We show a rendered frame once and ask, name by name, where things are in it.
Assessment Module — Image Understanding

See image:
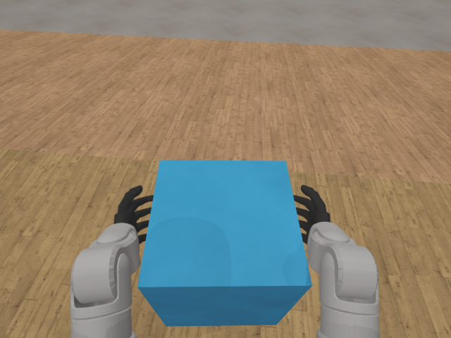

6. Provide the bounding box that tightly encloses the robot right hand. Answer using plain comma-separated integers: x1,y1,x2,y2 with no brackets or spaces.
293,185,330,244

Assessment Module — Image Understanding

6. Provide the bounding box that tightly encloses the robot left forearm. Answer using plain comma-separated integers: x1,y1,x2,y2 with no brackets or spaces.
70,223,141,338

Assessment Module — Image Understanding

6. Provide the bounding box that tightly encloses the carton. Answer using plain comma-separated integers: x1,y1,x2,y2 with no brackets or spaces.
137,160,312,327

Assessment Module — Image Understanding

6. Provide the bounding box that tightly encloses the robot left hand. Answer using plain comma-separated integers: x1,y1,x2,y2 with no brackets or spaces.
114,185,154,244

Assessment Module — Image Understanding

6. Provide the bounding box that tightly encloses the robot right forearm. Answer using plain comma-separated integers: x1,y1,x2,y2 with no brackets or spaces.
307,222,380,338

